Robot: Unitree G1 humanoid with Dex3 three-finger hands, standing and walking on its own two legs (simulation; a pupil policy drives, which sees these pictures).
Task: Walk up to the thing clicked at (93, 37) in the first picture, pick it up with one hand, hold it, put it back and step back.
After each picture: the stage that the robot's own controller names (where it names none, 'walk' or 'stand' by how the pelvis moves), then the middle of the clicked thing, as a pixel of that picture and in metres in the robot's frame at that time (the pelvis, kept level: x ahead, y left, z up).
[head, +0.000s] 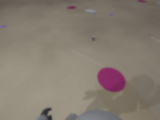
stand; (93, 38) +1.93 -0.05 -0.72
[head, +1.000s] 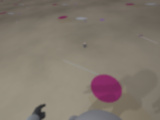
walk; (84, 45) +1.77 +0.26 -0.69
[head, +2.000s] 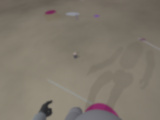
walk; (75, 55) +1.15 +0.37 -0.71
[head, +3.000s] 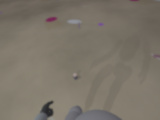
walk; (75, 76) +0.72 +0.29 -0.71
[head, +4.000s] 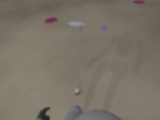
walk; (77, 91) +0.45 +0.21 -0.71
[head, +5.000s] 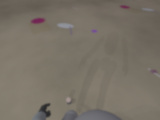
stand; (68, 100) +0.33 +0.23 -0.70
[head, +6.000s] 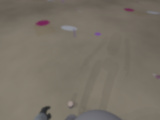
stand; (70, 104) +0.30 +0.20 -0.72
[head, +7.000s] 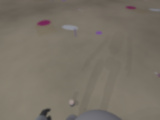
stand; (71, 103) +0.32 +0.21 -0.73
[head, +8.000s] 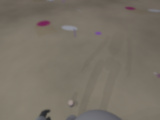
stand; (71, 103) +0.31 +0.22 -0.73
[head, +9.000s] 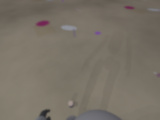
stand; (70, 104) +0.30 +0.22 -0.73
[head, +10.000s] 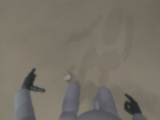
go down; (67, 78) +0.35 +0.22 -0.49
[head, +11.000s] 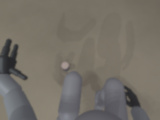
go down; (65, 66) +0.39 +0.24 -0.32
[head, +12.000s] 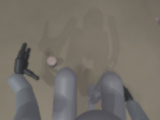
close in; (52, 62) +0.38 +0.26 -0.25
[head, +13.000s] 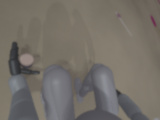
close; (26, 61) +0.37 +0.28 -0.22
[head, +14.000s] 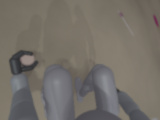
lift; (27, 60) +0.36 +0.28 -0.22
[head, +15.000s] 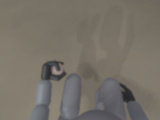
lift; (58, 71) +0.31 +0.23 -0.06
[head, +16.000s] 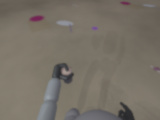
hold; (67, 75) +0.33 +0.17 +0.02
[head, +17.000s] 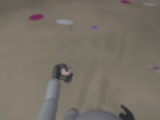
hold; (66, 75) +0.33 +0.17 +0.00
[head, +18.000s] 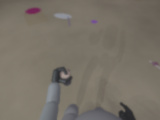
crouch; (66, 77) +0.32 +0.17 -0.04
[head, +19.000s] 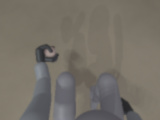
lower; (51, 55) +0.43 +0.25 -0.11
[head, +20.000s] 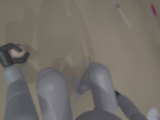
lower; (19, 55) +0.41 +0.29 -0.22
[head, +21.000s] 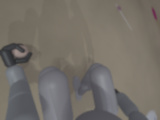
lower; (21, 54) +0.40 +0.29 -0.22
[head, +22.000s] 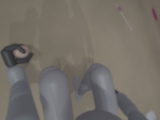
lower; (22, 55) +0.40 +0.29 -0.23
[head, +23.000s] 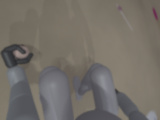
lower; (22, 55) +0.40 +0.29 -0.22
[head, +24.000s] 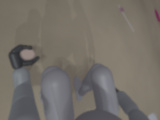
open; (27, 56) +0.39 +0.28 -0.23
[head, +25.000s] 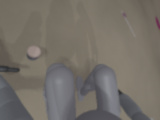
stand; (33, 53) +0.39 +0.27 -0.22
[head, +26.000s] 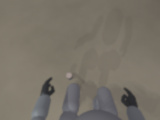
walk; (69, 76) +0.39 +0.21 -0.50
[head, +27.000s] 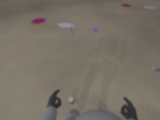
stand; (71, 100) +0.34 +0.19 -0.66
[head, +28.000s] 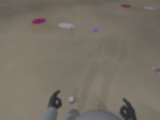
stand; (71, 100) +0.35 +0.19 -0.67
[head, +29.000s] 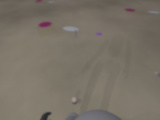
stand; (74, 100) +0.37 +0.19 -0.72
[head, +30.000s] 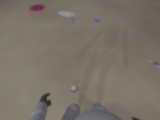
walk; (73, 89) +0.41 +0.15 -0.70
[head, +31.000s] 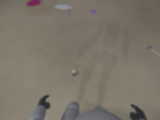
walk; (73, 72) +0.61 +0.23 -0.70
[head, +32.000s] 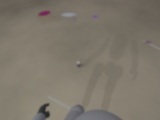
stand; (78, 64) +0.90 +0.26 -0.70
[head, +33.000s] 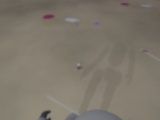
stand; (78, 66) +0.95 +0.21 -0.72
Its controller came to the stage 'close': yes
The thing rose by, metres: 0.70
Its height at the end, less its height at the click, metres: +0.00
